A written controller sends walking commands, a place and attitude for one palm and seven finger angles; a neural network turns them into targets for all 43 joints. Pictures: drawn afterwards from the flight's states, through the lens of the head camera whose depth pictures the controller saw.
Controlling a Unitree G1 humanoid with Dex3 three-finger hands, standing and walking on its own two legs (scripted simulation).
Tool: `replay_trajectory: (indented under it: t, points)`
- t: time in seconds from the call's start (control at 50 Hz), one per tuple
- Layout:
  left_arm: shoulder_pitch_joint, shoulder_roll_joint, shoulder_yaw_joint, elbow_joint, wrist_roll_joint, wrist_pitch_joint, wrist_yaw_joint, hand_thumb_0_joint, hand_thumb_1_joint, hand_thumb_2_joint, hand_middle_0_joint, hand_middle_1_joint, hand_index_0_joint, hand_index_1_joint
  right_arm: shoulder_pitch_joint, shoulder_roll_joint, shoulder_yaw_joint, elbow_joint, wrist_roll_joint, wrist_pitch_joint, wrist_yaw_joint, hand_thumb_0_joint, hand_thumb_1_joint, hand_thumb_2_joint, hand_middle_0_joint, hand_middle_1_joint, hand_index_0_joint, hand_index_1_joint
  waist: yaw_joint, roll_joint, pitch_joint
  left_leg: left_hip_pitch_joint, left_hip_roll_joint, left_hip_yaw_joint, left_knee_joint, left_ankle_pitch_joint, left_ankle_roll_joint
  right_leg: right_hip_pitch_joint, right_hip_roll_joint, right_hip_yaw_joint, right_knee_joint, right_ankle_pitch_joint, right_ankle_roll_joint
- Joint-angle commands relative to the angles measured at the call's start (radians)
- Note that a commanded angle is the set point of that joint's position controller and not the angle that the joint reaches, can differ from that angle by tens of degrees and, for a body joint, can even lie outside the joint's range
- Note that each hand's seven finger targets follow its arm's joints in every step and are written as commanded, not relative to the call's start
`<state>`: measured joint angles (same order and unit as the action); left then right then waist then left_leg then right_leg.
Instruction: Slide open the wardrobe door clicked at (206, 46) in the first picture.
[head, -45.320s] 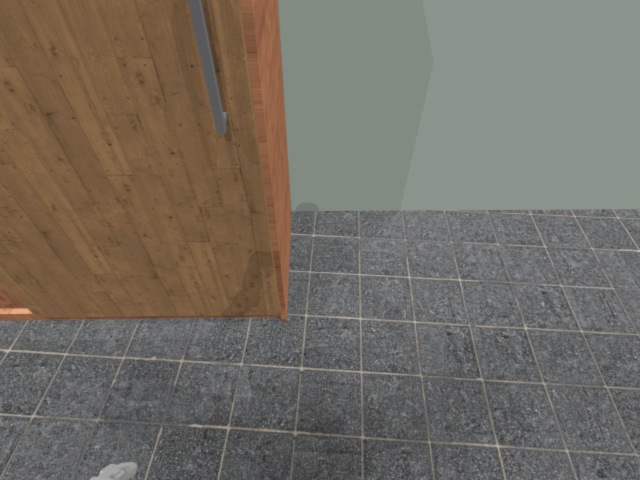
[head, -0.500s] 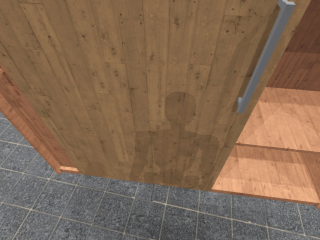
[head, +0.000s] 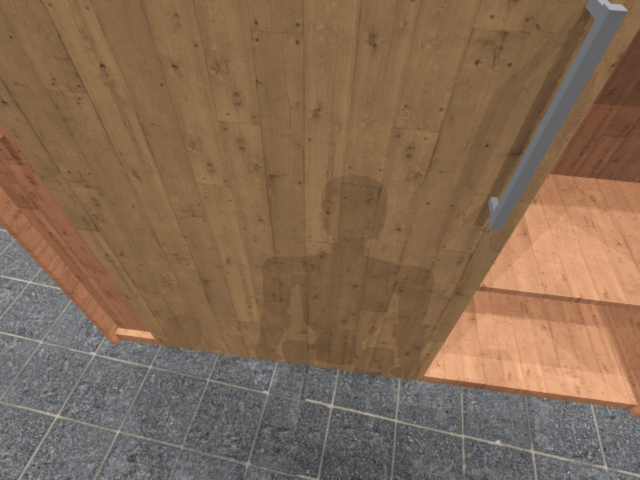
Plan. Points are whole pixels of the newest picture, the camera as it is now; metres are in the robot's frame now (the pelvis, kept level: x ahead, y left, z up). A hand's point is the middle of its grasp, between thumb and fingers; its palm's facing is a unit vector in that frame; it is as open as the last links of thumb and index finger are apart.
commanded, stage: look to check the result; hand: right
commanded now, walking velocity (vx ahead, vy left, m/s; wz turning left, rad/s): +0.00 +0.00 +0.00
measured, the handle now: (536, 134) +0.49 -0.23 +0.19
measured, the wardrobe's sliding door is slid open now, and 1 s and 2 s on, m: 0.66 0.66 0.66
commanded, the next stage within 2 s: stand and wait in 0.20 s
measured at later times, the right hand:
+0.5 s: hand out of the picture +0.00 -0.16 -0.18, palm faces +0.02 +0.98 -0.21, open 7.4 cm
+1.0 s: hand out of the picture +0.01 -0.18 -0.17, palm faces -0.01 +0.97 -0.23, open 7.4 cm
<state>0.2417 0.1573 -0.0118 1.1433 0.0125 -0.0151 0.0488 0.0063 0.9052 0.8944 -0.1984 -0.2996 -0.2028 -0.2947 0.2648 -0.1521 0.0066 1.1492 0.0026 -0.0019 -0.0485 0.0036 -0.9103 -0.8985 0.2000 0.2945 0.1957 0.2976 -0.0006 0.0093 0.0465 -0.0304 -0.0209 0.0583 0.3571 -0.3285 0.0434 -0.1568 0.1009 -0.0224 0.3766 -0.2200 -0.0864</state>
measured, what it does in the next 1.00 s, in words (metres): stands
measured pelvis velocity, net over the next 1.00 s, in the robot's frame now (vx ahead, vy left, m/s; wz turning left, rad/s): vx -0.02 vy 0.01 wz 0.02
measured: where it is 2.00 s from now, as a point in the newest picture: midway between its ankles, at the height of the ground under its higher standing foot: outside the picture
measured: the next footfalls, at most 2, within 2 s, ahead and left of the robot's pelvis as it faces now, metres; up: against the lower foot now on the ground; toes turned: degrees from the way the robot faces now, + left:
none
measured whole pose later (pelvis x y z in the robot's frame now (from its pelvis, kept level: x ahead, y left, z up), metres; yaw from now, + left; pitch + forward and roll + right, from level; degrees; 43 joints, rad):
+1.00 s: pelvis -0.02 +0.01 +0.00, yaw +1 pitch -1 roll +0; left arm 0.21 0.21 -0.01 1.14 0.01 -0.01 0.04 0.01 0.90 0.89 -0.20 -0.30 -0.20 -0.29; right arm 0.21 -0.20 0.00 1.14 0.00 -0.01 -0.04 0.00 -0.91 -0.90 0.20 0.29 0.20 0.30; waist 0.01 0.01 0.06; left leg -0.01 -0.05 0.05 0.31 -0.28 0.06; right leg -0.15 0.07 -0.03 0.36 -0.19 -0.07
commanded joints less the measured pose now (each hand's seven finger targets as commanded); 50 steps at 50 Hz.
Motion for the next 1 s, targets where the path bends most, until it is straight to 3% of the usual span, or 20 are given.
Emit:
replay_trajectory:
  t: [0.0,0.38,0.44,0.68,0.74,0.98]
  points:
    - [0.061,0.117,0.018,-0.023,-0.001,-0.006,0.005,0.0,0.9,0.9,-0.2,-0.3,-0.2,-0.3,0.074,-0.106,-0.02,-0.014,-0.005,-0.017,-0.002,0.0,-0.9,-0.9,0.2,0.3,0.2,0.3,0.005,0.009,0.002,-0.059,0.148,-0.116,-0.048,0.295,0.008,0.046,-0.191,0.166,-0.032,0.342,0.01]
    - [0.044,0.135,0.023,-0.029,-0.003,-0.008,0.007,0.0,0.9,0.9,-0.2,-0.3,-0.2,-0.3,0.057,-0.13,-0.028,-0.028,-0.006,-0.023,-0.003,0.0,-0.9,-0.9,0.2,0.3,0.2,0.3,0.005,0.01,-0.026,-0.019,0.157,-0.118,-0.05,0.419,-0.006,0.052,-0.193,0.146,-0.013,0.366,0.015]
    - [0.038,0.14,0.024,-0.03,-0.002,-0.006,0.007,0.0,0.9,0.9,-0.2,-0.3,-0.2,-0.3,0.051,-0.134,-0.029,-0.028,-0.005,-0.022,-0.002,0.0,-0.9,-0.9,0.2,0.3,0.2,0.3,0.003,0.008,0.005,-0.034,0.155,-0.125,-0.063,0.39,-0.008,0.039,-0.191,0.147,-0.021,0.327,0.016]
    - [0.029,0.159,0.026,-0.033,-0.002,-0.004,0.004,0.0,0.9,0.9,-0.2,-0.3,-0.2,-0.3,0.026,-0.159,-0.032,-0.035,-0.004,-0.023,0.0,0.0,-0.9,-0.9,0.2,0.3,0.2,0.3,0.004,0.011,-0.007,-0.027,0.156,-0.134,-0.073,0.393,-0.014,0.047,-0.198,0.142,-0.027,0.306,0.02]
    - [0.021,0.169,0.027,-0.034,-0.002,-0.003,0.003,0.0,0.9,0.9,-0.2,-0.3,-0.2,-0.3,0.011,-0.165,-0.032,-0.036,-0.004,-0.022,0.004,0.0,-0.9,-0.9,0.2,0.3,0.2,0.3,0.006,-0.004,0.011,-0.041,0.152,-0.138,-0.085,0.321,-0.006,0.039,-0.201,0.151,-0.046,0.269,0.021]
    - [-0.007,0.193,0.028,-0.035,-0.002,-0.004,-0.002,0.0,0.9,0.9,-0.2,-0.3,-0.2,-0.3,-0.015,-0.185,-0.031,-0.034,-0.006,-0.024,0.007,0.0,-0.9,-0.9,0.2,0.3,0.2,0.3,0.007,-0.001,0.001,-0.048,0.152,-0.143,-0.098,0.293,-0.006,0.048,-0.206,0.159,-0.058,0.259,0.022]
